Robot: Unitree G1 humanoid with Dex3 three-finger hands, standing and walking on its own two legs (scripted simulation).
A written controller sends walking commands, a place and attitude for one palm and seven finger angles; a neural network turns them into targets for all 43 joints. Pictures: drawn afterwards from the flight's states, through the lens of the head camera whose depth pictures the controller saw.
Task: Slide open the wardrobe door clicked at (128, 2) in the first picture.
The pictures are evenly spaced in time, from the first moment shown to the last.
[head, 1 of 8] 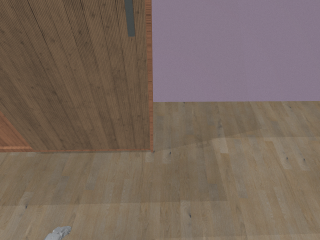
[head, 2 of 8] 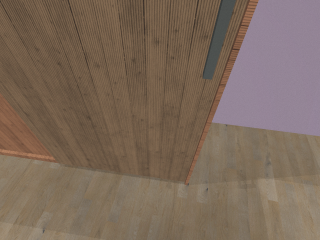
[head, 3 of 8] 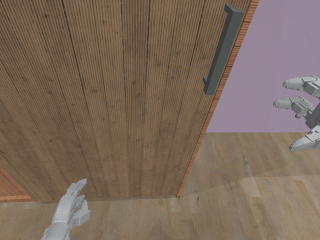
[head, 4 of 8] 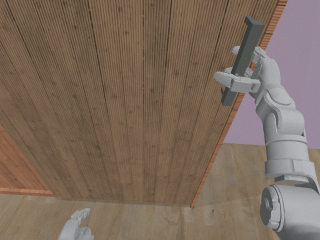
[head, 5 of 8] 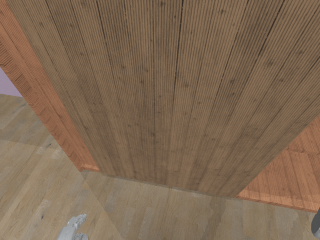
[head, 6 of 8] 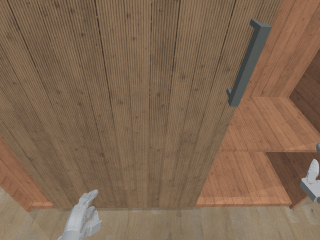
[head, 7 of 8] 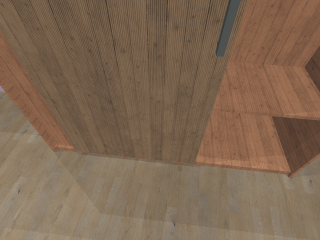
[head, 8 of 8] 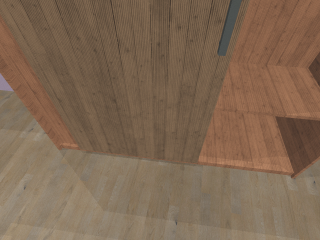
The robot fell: no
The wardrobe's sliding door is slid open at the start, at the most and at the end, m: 0.00 0.67 0.64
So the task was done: yes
